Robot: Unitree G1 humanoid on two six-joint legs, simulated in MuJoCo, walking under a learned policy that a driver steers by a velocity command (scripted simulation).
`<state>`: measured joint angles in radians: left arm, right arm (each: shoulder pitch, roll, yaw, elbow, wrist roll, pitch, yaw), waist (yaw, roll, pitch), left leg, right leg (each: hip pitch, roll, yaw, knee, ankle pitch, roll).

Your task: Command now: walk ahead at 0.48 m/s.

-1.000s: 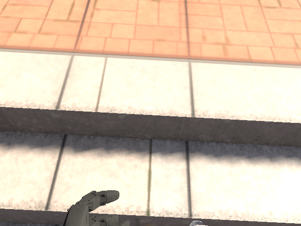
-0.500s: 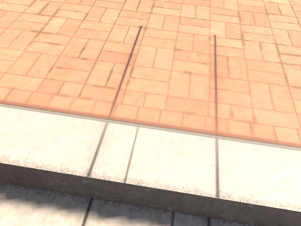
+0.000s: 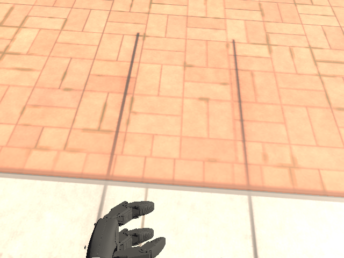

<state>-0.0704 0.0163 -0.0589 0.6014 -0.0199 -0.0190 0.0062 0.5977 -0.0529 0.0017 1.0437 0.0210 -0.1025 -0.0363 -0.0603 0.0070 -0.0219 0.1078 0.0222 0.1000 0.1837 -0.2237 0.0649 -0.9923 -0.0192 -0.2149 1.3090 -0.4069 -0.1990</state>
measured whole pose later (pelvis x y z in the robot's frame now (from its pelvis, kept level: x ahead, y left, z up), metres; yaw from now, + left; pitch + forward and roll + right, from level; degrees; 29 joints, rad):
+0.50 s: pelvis +0.29 +0.01 +0.16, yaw +2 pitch +5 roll +3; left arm 0.53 0.11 0.02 1.02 -0.01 -0.11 0.04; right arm -0.07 -0.01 0.06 0.56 0.00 -0.01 0.01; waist 0.06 -0.01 0.02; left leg -0.98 0.01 0.22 1.23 -0.39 0.17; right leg 0.04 -0.03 -0.14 0.16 -0.17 -0.07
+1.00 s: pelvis +0.45 +0.01 +0.30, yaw +18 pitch +3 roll -1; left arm 0.12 0.19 0.03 0.66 0.03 0.02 0.04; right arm 0.32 -0.21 -0.07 0.68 -0.02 -0.03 -0.05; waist -0.06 -0.04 -0.02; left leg -0.33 -0.13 -0.13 0.51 -0.21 0.09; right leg -0.74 -0.03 0.05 1.06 -0.15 0.04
